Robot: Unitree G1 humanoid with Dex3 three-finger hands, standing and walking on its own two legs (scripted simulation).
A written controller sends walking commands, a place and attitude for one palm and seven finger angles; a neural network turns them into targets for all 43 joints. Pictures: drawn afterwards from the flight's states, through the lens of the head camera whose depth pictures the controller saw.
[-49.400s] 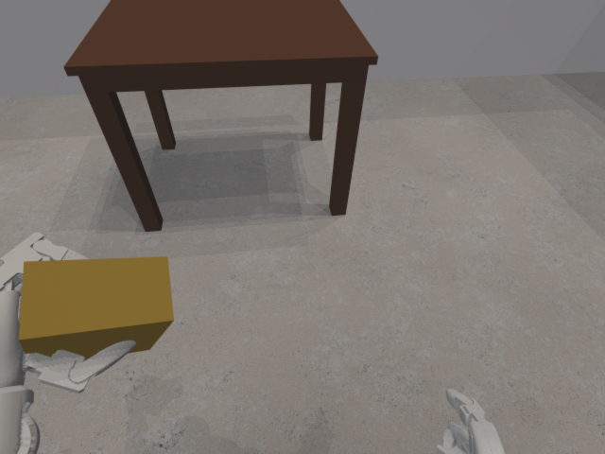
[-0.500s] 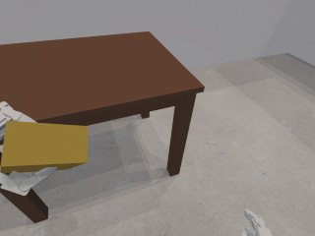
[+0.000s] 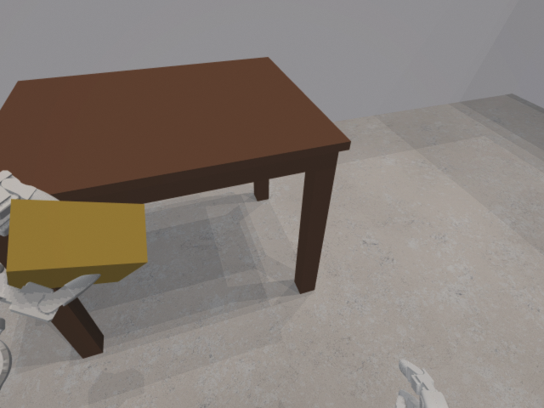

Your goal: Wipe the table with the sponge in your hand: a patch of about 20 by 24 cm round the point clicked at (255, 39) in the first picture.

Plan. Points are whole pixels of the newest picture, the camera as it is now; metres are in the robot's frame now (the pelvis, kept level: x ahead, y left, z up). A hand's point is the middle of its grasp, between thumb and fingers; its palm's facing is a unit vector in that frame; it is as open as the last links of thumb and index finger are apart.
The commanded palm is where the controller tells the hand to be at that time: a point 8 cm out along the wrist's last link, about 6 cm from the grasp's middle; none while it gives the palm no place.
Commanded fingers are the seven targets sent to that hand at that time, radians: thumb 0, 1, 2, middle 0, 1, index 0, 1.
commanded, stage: stop stepping back and stand still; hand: left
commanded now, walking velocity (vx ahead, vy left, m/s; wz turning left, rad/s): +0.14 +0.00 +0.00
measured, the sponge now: (93, 248) +0.24 +0.21 +0.20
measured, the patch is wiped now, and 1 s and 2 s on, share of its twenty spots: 1.00 1.00 1.00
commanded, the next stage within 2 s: stand and wait in 0.30 s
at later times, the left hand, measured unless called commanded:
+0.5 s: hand (75, 252) +0.23 +0.23 +0.20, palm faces +0.44 -0.82 -0.38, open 10.0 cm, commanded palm +0.17 +0.27 +0.21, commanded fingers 0.00 0.10 1.30 -1.20 -1.60 -1.20 -1.60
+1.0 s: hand (78, 245) +0.25 +0.24 +0.19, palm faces +0.39 -0.84 -0.37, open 10.0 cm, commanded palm +0.19 +0.28 +0.21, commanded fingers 0.00 0.10 1.30 -1.20 -1.60 -1.20 -1.60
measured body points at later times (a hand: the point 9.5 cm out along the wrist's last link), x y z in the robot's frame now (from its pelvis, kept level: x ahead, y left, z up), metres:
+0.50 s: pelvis +0.01 -0.01 +0.00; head +0.01 -0.02 +0.45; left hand +0.20 +0.27 +0.22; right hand +0.18 -0.26 -0.08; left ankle +0.03 +0.12 -0.73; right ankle +0.03 -0.13 -0.73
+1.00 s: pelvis +0.03 +0.00 +0.01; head +0.04 +0.00 +0.46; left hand +0.22 +0.28 +0.21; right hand +0.22 -0.23 -0.06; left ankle +0.03 +0.12 -0.73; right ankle +0.03 -0.13 -0.73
